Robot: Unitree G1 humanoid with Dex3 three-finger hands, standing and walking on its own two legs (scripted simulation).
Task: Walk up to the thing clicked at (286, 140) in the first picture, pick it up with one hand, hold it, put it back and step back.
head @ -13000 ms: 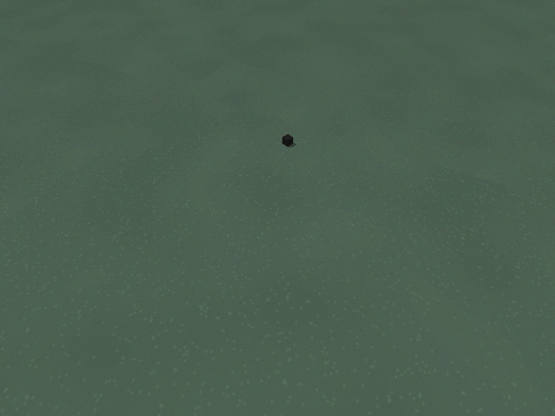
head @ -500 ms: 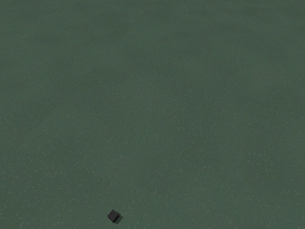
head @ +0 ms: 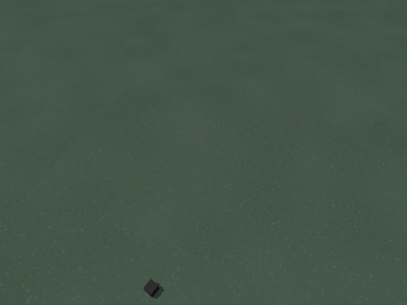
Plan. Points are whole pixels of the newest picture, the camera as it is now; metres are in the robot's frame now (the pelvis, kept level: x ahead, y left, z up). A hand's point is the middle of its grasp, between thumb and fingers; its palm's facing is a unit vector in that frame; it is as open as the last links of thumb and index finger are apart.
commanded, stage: stand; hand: left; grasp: from above
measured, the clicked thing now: (151, 288) +0.37 +0.24 -0.76
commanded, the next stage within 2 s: rise first in 0.04 s
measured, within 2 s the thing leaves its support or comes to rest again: neither
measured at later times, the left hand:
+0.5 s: hand out of the picture +0.14 +0.26 -0.18, palm faces -0.04 -0.90 -0.43, open 10.7 cm
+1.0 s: hand out of the picture +0.11 +0.28 -0.27, palm faces -0.11 -0.75 -0.65, open 14.1 cm
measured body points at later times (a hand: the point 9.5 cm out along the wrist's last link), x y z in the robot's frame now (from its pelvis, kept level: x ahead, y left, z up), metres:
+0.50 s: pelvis -0.02 +0.00 -0.03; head +0.05 +0.00 +0.42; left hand +0.14 +0.30 -0.15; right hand +0.09 -0.26 -0.15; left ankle +0.00 +0.14 -0.75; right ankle -0.01 -0.14 -0.75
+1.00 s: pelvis -0.02 +0.00 -0.11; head +0.09 +0.01 +0.32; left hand +0.12 +0.32 -0.23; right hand +0.16 -0.24 -0.22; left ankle +0.00 +0.14 -0.75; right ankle -0.01 -0.14 -0.75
